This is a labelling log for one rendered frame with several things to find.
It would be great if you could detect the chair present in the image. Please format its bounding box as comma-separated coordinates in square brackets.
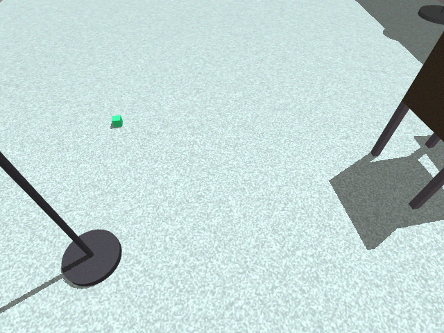
[370, 31, 444, 210]

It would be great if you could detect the floor lamp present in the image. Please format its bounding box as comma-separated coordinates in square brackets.
[0, 152, 122, 287]

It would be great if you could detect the coat stand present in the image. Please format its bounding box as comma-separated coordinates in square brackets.
[418, 5, 444, 25]

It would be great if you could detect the cube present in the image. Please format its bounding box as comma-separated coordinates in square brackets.
[112, 115, 123, 128]

